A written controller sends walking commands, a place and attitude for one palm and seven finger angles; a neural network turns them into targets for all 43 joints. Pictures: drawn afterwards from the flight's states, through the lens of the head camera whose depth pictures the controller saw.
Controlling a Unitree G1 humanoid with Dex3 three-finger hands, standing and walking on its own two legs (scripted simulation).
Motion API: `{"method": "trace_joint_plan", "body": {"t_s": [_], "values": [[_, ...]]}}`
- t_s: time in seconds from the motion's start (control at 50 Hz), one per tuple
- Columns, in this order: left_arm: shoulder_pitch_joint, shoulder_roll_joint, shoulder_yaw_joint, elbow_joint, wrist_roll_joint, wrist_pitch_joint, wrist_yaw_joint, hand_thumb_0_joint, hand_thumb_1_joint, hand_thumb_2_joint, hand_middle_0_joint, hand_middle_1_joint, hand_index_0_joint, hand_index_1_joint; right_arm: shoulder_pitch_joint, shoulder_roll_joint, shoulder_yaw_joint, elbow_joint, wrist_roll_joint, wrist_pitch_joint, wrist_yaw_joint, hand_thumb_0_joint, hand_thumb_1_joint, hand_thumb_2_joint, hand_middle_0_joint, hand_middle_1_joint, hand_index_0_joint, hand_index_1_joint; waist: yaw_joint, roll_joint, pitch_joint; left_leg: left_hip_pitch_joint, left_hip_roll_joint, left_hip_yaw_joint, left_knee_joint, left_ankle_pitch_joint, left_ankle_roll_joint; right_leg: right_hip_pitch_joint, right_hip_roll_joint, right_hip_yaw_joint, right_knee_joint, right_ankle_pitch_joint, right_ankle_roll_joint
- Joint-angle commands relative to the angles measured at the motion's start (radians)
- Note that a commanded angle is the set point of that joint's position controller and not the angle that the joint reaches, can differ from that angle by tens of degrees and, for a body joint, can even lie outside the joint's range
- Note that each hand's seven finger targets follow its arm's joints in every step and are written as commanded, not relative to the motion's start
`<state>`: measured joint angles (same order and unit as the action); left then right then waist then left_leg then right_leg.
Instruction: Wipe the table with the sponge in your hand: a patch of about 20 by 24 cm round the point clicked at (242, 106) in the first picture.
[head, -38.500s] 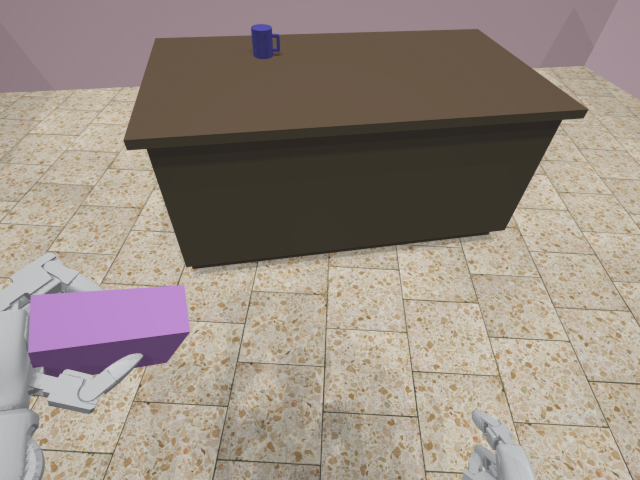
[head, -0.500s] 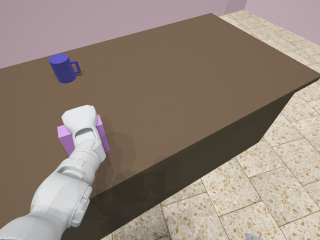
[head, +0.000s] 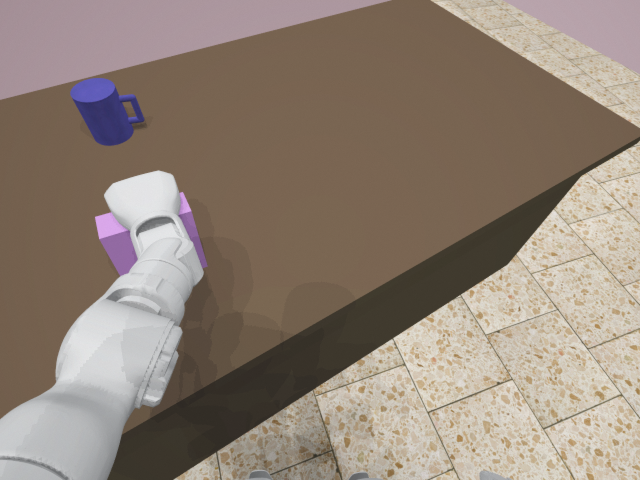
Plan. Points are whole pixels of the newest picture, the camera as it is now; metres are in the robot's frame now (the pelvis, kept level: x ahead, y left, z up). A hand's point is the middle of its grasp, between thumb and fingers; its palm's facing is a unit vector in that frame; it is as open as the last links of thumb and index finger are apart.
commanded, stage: wipe forward along the third lane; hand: left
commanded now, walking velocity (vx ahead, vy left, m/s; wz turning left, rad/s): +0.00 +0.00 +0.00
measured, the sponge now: (159, 252) +0.44 +0.22 -0.02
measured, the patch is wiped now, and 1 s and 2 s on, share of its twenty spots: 0.95 1.00 1.00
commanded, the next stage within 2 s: wipe back along the third lane in 0.20 s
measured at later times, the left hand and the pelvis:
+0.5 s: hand (148, 212) +0.49 +0.23 +0.02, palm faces -0.08 +0.00 -1.00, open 9.3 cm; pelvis +0.01 +0.02 +0.00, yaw -1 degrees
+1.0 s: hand (152, 227) +0.46 +0.22 +0.02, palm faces -0.04 -0.03 -1.00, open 9.3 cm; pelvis +0.05 +0.03 +0.02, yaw +0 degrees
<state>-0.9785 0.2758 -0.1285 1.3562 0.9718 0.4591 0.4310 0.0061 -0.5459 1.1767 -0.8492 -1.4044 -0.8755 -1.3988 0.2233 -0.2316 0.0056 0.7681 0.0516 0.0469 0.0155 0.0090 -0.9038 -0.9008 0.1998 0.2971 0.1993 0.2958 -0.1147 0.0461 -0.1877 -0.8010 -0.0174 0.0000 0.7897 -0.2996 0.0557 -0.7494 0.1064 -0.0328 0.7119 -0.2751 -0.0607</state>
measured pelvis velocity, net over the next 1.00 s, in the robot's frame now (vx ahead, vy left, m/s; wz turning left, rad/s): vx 0.05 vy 0.03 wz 0.00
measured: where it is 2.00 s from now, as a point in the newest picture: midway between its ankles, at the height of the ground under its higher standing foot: outside the picture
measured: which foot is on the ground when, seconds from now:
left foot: down 0.00-1.00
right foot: down 0.00-1.00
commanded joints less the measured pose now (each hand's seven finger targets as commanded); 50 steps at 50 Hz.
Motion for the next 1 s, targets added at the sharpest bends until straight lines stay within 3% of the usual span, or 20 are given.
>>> {"method": "trace_joint_plan", "body": {"t_s": [0.0,0.06,0.1,0.14,0.24,0.26,0.3,0.36,0.4,0.46,0.58,0.62,0.66,0.68,0.72,0.78,0.82,0.84,0.96,0.98], "values": [[-0.37,0.199,0.002,-0.077,0.032,0.006,0.037,0.0,0.1,1.3,-1.2,-1.6,-1.2,-1.6,0.052,-0.166,-0.047,-0.084,-0.002,-0.028,-0.006,0.0,-0.9,-0.9,0.2,0.3,0.2,0.3,-0.036,-0.048,-0.288,0.159,0.019,-0.036,-0.082,0.031,0.001,0.146,-0.051,0.059,-0.109,0.089,0.028],[-0.356,0.208,0.009,-0.06,0.037,0.006,0.035,0.0,0.1,1.3,-1.2,-1.6,-1.2,-1.6,0.066,-0.169,-0.049,-0.089,-0.005,-0.023,0.0,0.0,-0.9,-0.9,0.2,0.3,0.2,0.3,-0.032,-0.056,-0.306,0.155,0.02,-0.038,-0.074,0.048,-0.001,0.149,-0.048,0.051,-0.101,0.109,0.026],[-0.369,0.203,0.005,-0.058,0.035,0.003,0.033,0.0,0.1,1.3,-1.2,-1.6,-1.2,-1.6,0.07,-0.172,-0.05,-0.086,-0.006,-0.023,0.002,0.0,-0.9,-0.9,0.2,0.3,0.2,0.3,-0.042,-0.048,-0.302,0.158,0.022,-0.042,-0.069,0.061,-0.001,0.133,-0.046,0.05,-0.096,0.119,0.026],[-0.365,0.234,0.023,-0.046,0.043,0.002,0.034,0.0,0.1,1.3,-1.2,-1.6,-1.2,-1.6,0.079,-0.175,-0.05,-0.087,-0.008,-0.02,0.003,0.0,-0.9,-0.9,0.2,0.3,0.2,0.3,-0.038,-0.046,-0.302,0.147,0.023,-0.041,-0.068,0.055,-0.001,0.136,-0.044,0.047,-0.095,0.114,0.024],[-0.438,0.255,0.011,-0.026,0.069,0.006,0.031,0.0,0.1,1.3,-1.2,-1.6,-1.2,-1.6,0.099,-0.184,-0.049,-0.079,-0.012,-0.022,0.003,0.0,-0.9,-0.9,0.2,0.3,0.2,0.3,-0.065,-0.029,-0.266,0.131,0.025,-0.049,-0.063,0.026,0.0,0.081,-0.04,0.042,-0.094,0.066,0.022],[-0.433,0.287,0.035,-0.01,0.073,0.009,0.031,0.0,0.1,1.3,-1.2,-1.6,-1.2,-1.6,0.104,-0.188,-0.05,-0.075,-0.013,-0.022,0.004,0.0,-0.9,-0.9,0.2,0.3,0.2,0.3,-0.06,-0.033,-0.274,0.129,0.028,-0.05,-0.062,0.025,0.0,0.08,-0.039,0.04,-0.091,0.059,0.021],[-0.43,0.253,0.017,-0.023,0.064,0.003,0.026,0.0,0.1,1.3,-1.2,-1.6,-1.2,-1.6,0.107,-0.184,-0.053,-0.082,-0.013,-0.025,0.008,0.0,-0.9,-0.9,0.2,0.3,0.2,0.3,-0.051,0.005,-0.312,0.154,0.029,-0.057,-0.063,0.045,-0.004,0.074,-0.038,0.035,-0.077,0.061,0.019],[-0.332,0.15,-0.02,-0.028,0.034,-0.002,0.016,0.0,0.1,1.3,-1.2,-1.6,-1.2,-1.6,0.105,-0.173,-0.058,-0.095,-0.013,-0.022,0.022,0.0,-0.9,-0.9,0.2,0.3,0.2,0.3,-0.031,-0.011,-0.331,0.209,0.035,-0.064,-0.067,0.089,-0.009,0.075,-0.029,0.022,-0.082,0.083,0.015],[-0.303,0.15,-0.001,-0.051,0.013,-0.017,0.017,0.0,0.1,1.3,-1.2,-1.6,-1.2,-1.6,0.101,-0.172,-0.063,-0.095,-0.011,-0.021,0.023,0.0,-0.9,-0.9,0.2,0.3,0.2,0.3,-0.018,-0.021,-0.358,0.225,0.037,-0.066,-0.07,0.106,-0.01,0.096,-0.03,0.023,-0.079,0.096,0.016],[-0.265,0.104,-0.027,-0.048,-0.008,-0.005,0.023,0.0,0.1,1.3,-1.2,-1.6,-1.2,-1.6,0.089,-0.167,-0.059,-0.091,-0.004,-0.015,0.027,0.0,-0.9,-0.9,0.2,0.3,0.2,0.3,-0.017,-0.065,-0.295,0.212,0.034,-0.062,-0.095,0.071,-0.007,0.11,-0.029,0.021,-0.108,0.076,0.02],[-0.217,0.035,-0.047,-0.077,-0.026,0.016,0.035,0.0,0.1,1.3,-1.2,-1.6,-1.2,-1.6,0.05,-0.156,-0.063,-0.084,0.0,-0.002,0.037,0.0,-0.9,-0.9,0.2,0.3,0.2,0.3,0.011,-0.029,-0.29,0.296,0.043,-0.078,-0.128,0.133,-0.022,0.112,-0.029,0.008,-0.111,0.096,0.008],[-0.198,-0.032,-0.092,-0.096,-0.037,0.022,0.034,0.0,0.1,1.3,-1.2,-1.6,-1.2,-1.6,0.038,-0.149,-0.065,-0.087,-0.001,0.004,0.04,0.0,-0.9,-0.9,0.2,0.3,0.2,0.3,0.009,-0.032,-0.281,0.333,0.043,-0.077,-0.133,0.152,-0.024,0.107,-0.026,0.001,-0.121,0.104,0.009],[-0.178,-0.025,-0.08,-0.103,-0.045,0.027,0.033,0.0,0.1,1.3,-1.2,-1.6,-1.2,-1.6,0.03,-0.148,-0.064,-0.086,0.001,0.013,0.041,0.0,-0.9,-0.9,0.2,0.3,0.2,0.3,0.02,-0.047,-0.29,0.34,0.042,-0.073,-0.14,0.17,-0.025,0.143,-0.028,0.003,-0.126,0.13,0.008],[-0.167,-0.02,-0.062,-0.116,-0.054,0.021,0.035,0.0,0.1,1.3,-1.2,-1.6,-1.2,-1.6,0.015,-0.145,-0.065,-0.089,0.002,0.015,0.041,0.0,-0.9,-0.9,0.2,0.3,0.2,0.3,0.03,-0.04,-0.302,0.35,0.043,-0.073,-0.141,0.203,-0.027,0.158,-0.03,0.005,-0.122,0.154,0.004],[-0.113,-0.097,-0.111,-0.133,-0.06,0.024,0.034,0.0,0.1,1.3,-1.2,-1.6,-1.2,-1.6,0.006,-0.139,-0.068,-0.095,0.0,0.025,0.047,0.0,-0.9,-0.9,0.2,0.3,0.2,0.3,0.034,-0.06,-0.294,0.384,0.044,-0.073,-0.14,0.254,-0.032,0.167,-0.028,-0.003,-0.126,0.192,0.003],[-0.067,-0.141,-0.123,-0.177,-0.076,0.026,0.029,0.0,0.1,1.3,-1.2,-1.6,-1.2,-1.6,-0.032,-0.129,-0.069,-0.107,0.004,0.043,0.05,0.0,-0.9,-0.9,0.2,0.3,0.2,0.3,0.053,-0.06,-0.301,0.422,0.047,-0.075,-0.149,0.338,-0.042,0.203,-0.031,-0.004,-0.128,0.254,-0.001],[-0.015,-0.129,-0.116,-0.184,-0.069,0.035,0.032,0.0,0.1,1.3,-1.2,-1.6,-1.2,-1.6,-0.04,-0.131,-0.07,-0.103,0.002,0.059,0.054,0.0,-0.9,-0.9,0.2,0.3,0.2,0.3,0.064,-0.072,-0.29,0.438,0.046,-0.072,-0.149,0.375,-0.047,0.228,-0.032,-0.004,-0.132,0.287,-0.003],[-0.017,-0.18,-0.161,-0.206,-0.069,0.04,0.029,0.0,0.1,1.3,-1.2,-1.6,-1.2,-1.6,-0.055,-0.125,-0.07,-0.107,0.003,0.065,0.056,0.0,-0.9,-0.9,0.2,0.3,0.2,0.3,0.056,-0.064,-0.279,0.458,0.047,-0.071,-0.15,0.402,-0.051,0.225,-0.034,-0.004,-0.137,0.306,-0.003],[0.096,-0.197,-0.178,-0.286,-0.067,0.077,0.017,0.0,0.1,1.3,-1.2,-1.6,-1.2,-1.6,-0.113,-0.122,-0.071,-0.122,0.002,0.109,0.067,0.0,-0.9,-0.9,0.2,0.3,0.2,0.3,0.086,-0.09,-0.267,0.513,0.054,-0.075,-0.163,0.53,-0.061,0.288,-0.041,-0.004,-0.147,0.381,-0.009],[0.086,-0.228,-0.198,-0.32,-0.075,0.077,0.009,0.0,0.1,1.3,-1.2,-1.6,-1.2,-1.6,-0.136,-0.114,-0.07,-0.134,0.006,0.112,0.065,0.0,-0.9,-0.9,0.2,0.3,0.2,0.3,0.088,-0.086,-0.262,0.521,0.055,-0.078,-0.166,0.554,-0.058,0.295,-0.043,-0.005,-0.148,0.399,-0.01]]}}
